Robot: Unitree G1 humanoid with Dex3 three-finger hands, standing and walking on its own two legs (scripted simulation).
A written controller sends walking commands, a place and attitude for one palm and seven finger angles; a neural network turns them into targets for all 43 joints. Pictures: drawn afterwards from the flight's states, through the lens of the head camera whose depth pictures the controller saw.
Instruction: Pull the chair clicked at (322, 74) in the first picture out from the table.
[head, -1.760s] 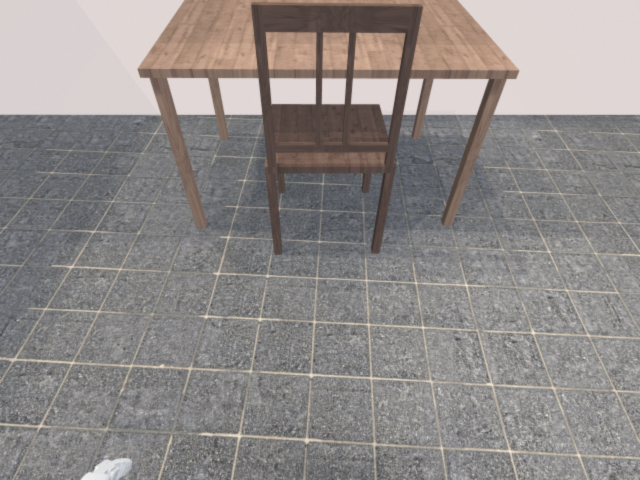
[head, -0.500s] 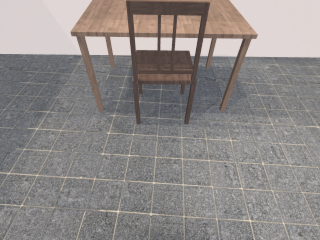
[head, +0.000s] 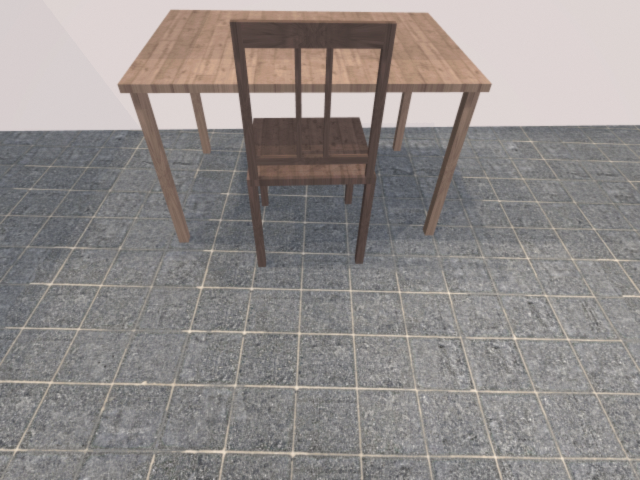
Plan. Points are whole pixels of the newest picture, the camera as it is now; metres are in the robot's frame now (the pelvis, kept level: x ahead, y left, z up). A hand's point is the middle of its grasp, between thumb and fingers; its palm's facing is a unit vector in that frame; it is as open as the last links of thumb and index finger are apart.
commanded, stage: walk to a spot facing it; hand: left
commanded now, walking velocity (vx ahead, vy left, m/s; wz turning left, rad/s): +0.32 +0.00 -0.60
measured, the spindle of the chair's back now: (298, 107) +1.11 +0.15 -0.06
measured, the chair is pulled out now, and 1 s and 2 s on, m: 0.00 0.00 0.00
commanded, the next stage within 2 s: turn to face it in 1.18 s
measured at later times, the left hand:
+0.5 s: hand out of the picture +0.17 +0.13 -0.16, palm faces -0.16 -0.97 -0.17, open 7.4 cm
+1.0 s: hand (271, 287) +0.52 +0.14 -0.17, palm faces -0.37 -0.91 -0.16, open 7.4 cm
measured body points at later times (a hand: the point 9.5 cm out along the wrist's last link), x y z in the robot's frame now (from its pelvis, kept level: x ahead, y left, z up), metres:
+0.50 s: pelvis +0.15 -0.05 +0.01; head +0.16 -0.05 +0.46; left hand +0.18 +0.18 -0.15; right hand +0.18 -0.30 -0.13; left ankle +0.26 +0.08 -0.67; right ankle +0.08 -0.13 -0.74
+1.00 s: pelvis +0.37 -0.01 +0.01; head +0.40 +0.02 +0.46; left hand +0.54 +0.19 -0.15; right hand +0.26 -0.23 -0.13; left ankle +0.36 +0.06 -0.74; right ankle +0.36 -0.16 -0.64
